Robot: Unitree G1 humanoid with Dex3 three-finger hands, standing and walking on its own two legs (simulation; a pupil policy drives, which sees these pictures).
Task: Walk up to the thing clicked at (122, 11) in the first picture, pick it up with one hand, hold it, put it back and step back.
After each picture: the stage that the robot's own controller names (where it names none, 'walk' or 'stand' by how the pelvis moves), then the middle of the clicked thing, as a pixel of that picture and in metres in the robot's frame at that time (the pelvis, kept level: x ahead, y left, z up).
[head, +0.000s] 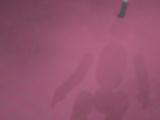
stand; (123, 9) +1.88 -0.58 -0.66
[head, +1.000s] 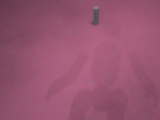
walk; (95, 16) +1.81 -0.09 -0.63
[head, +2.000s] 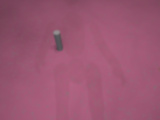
walk; (58, 41) +1.22 +0.28 -0.65
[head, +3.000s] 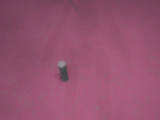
walk; (63, 72) +0.79 +0.23 -0.65
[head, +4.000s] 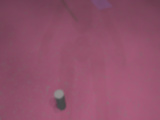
walk; (60, 100) +0.50 +0.18 -0.62
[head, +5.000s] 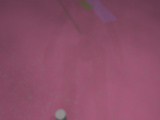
stand; out of the picture +0.40 +0.15 -0.65
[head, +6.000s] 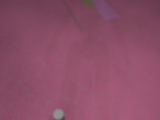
stand; (60, 119) +0.38 +0.17 -0.64
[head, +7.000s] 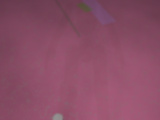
stand; out of the picture +0.38 +0.18 -0.65
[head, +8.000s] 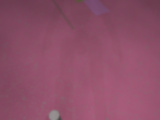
stand; out of the picture +0.36 +0.20 -0.65
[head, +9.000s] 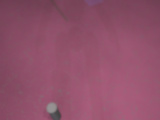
stand; (54, 112) +0.37 +0.22 -0.64
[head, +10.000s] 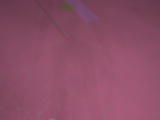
stand; out of the picture +0.34 +0.21 -0.66
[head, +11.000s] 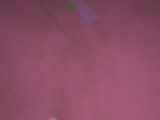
stand; out of the picture +0.35 +0.21 -0.66
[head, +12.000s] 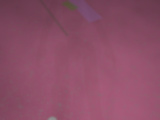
stand; out of the picture +0.35 +0.21 -0.66
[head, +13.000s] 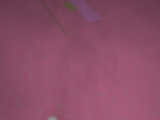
stand; out of the picture +0.36 +0.21 -0.66
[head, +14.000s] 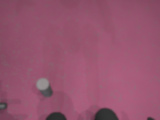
go down; (45, 88) +0.40 +0.19 -0.51
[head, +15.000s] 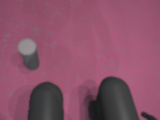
go down; (30, 57) +0.46 +0.20 -0.28
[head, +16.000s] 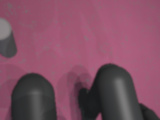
close in; (4, 41) +0.46 +0.22 -0.22
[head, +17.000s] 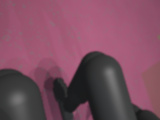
close; out of the picture +0.45 +0.25 -0.17
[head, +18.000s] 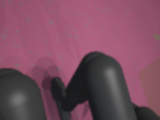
lift; out of the picture +0.44 +0.26 -0.17
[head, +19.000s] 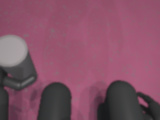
lift; (21, 67) +0.34 +0.21 -0.01
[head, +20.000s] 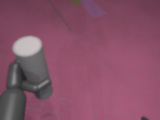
hold; (37, 73) +0.33 +0.16 +0.08
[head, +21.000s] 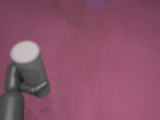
hold; (35, 74) +0.33 +0.17 +0.05
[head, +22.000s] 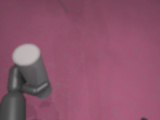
crouch; (36, 76) +0.34 +0.16 +0.02
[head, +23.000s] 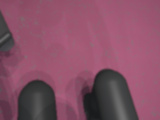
lower; out of the picture +0.49 +0.22 -0.05
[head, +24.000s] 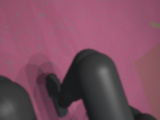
lower; out of the picture +0.48 +0.27 -0.18
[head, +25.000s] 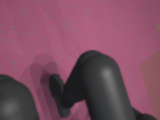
lower; out of the picture +0.47 +0.27 -0.17
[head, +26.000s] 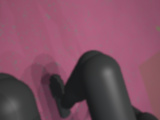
lower; out of the picture +0.47 +0.26 -0.18
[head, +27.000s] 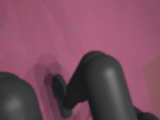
lower; out of the picture +0.46 +0.26 -0.18
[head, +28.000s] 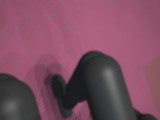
draw back; out of the picture +0.46 +0.23 -0.17
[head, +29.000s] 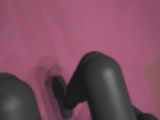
rise; out of the picture +0.46 +0.24 -0.18
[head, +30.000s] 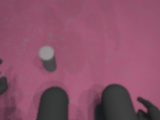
walk; (49, 60) +0.47 +0.16 -0.35
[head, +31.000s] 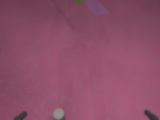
stand; (60, 119) +0.38 +0.15 -0.59
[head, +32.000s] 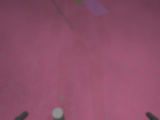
stand; (59, 118) +0.39 +0.16 -0.60
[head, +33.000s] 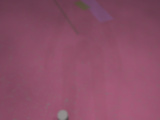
stand; out of the picture +0.40 +0.15 -0.64
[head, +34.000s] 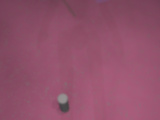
walk; (64, 103) +0.43 +0.13 -0.64
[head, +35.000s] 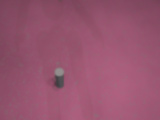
walk; (59, 78) +0.60 +0.13 -0.64
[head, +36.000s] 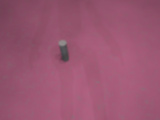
walk; (64, 51) +0.92 +0.23 -0.63
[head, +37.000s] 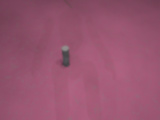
stand; (65, 56) +1.02 +0.17 -0.65
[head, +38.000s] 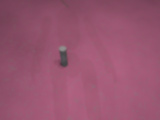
stand; (63, 57) +1.02 +0.19 -0.66
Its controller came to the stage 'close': yes
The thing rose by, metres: 0.70
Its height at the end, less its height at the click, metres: +0.00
